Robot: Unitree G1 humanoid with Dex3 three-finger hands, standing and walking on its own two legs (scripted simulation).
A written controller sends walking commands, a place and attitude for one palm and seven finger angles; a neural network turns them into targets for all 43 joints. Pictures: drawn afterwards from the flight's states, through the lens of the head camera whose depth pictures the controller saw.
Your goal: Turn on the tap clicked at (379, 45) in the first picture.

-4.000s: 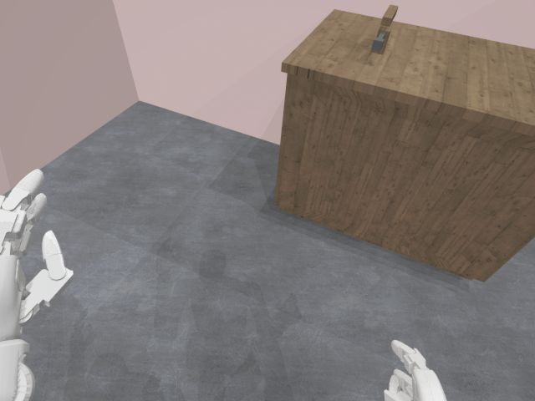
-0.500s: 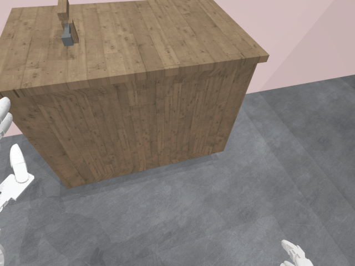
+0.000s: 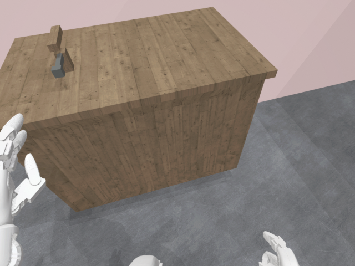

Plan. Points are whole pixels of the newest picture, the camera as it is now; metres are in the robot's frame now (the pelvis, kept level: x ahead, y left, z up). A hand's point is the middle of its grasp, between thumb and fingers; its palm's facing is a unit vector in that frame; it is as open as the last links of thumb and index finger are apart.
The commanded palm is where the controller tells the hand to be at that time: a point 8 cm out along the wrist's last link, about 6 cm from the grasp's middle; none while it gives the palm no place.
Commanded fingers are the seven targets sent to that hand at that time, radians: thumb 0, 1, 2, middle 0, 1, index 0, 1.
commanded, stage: take the last steps up to it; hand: left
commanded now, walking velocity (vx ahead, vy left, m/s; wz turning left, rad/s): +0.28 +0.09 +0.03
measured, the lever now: (58, 71) +0.61 +0.42 +0.10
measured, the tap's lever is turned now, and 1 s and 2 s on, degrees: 0 0 0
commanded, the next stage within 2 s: come to a stop and stand still in 0.52 s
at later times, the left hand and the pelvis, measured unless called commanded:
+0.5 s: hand (49, 117) +0.35 +0.28 +0.18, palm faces +0.40 -0.85 -0.34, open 7.5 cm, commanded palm +0.28 +0.32 +0.18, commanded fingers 0.00 0.90 0.90 -0.20 -0.30 -0.20 -0.30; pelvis +0.12 +0.04 +0.00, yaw +0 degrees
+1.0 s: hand (69, 107) +0.38 +0.26 +0.18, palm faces +0.34 -0.85 -0.41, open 7.5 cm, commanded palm +0.32 +0.31 +0.18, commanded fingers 0.00 0.90 0.90 -0.20 -0.30 -0.20 -0.30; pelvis +0.16 +0.04 +0.00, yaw +0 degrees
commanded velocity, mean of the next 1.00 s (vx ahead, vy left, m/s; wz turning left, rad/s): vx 0.07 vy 0.06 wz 0.00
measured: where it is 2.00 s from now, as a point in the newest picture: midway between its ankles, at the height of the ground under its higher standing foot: outside the picture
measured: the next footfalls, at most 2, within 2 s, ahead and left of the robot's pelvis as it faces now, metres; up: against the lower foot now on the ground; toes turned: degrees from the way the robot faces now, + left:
left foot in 0.32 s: +0.19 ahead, +0.15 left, +0.00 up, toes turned +10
right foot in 0.68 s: +0.19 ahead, -0.04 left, +0.00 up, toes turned -1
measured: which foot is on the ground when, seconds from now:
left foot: up 0.00-0.30, down 0.32-0.70, up 0.72-0.98, down 1.00-1.00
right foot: down 0.00-0.34, up 0.36-0.66, down 0.68-1.00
